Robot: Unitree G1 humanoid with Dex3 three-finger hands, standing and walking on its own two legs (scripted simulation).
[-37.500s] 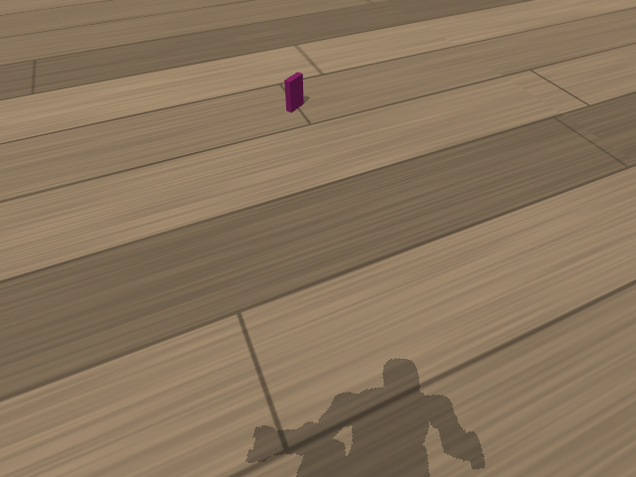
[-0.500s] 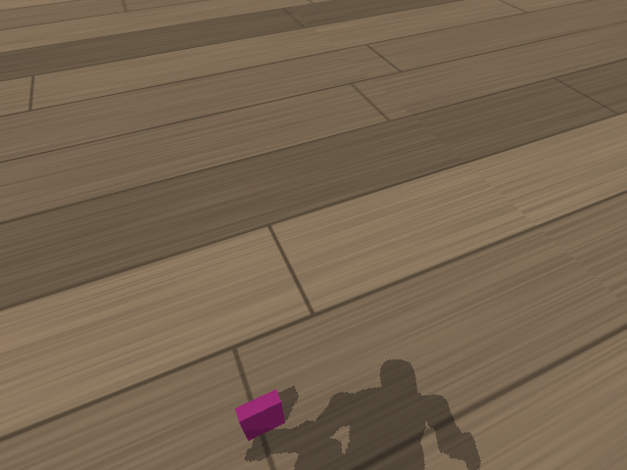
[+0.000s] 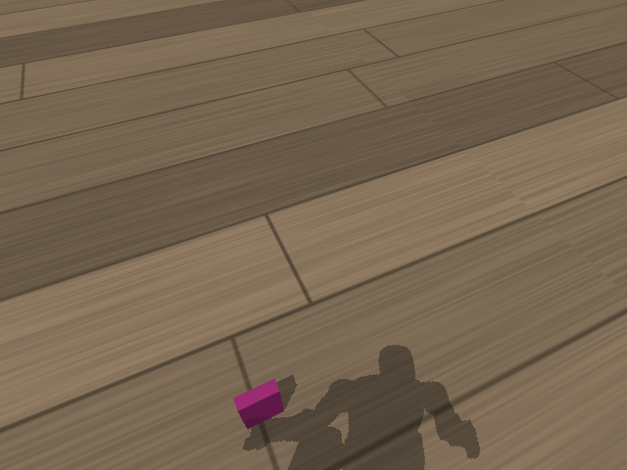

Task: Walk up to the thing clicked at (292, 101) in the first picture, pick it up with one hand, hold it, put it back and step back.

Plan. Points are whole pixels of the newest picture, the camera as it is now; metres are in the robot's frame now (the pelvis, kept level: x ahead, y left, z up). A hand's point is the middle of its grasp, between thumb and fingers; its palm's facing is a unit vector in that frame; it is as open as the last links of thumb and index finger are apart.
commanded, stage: step back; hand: left
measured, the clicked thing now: (260, 405) +0.39 +0.18 -0.69
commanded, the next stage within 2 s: none
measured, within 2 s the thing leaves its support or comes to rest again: neither
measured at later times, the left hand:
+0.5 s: hand out of the picture +0.06 +0.30 -0.18, palm faces -0.09 -0.93 -0.35, open 7.4 cm
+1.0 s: hand out of the picture -0.05 +0.31 -0.17, palm faces -0.01 -0.93 -0.38, open 7.4 cm
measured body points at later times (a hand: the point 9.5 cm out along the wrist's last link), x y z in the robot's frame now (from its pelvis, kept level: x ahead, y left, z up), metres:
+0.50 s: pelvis -0.08 +0.05 -0.01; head +0.00 +0.07 +0.43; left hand +0.06 +0.35 -0.15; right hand -0.01 -0.27 -0.13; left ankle -0.05 +0.13 -0.75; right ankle -0.11 -0.10 -0.69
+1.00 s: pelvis -0.20 +0.06 -0.03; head -0.13 +0.07 +0.41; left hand -0.05 +0.36 -0.14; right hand -0.11 -0.27 -0.14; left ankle -0.21 +0.16 -0.75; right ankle -0.11 -0.08 -0.74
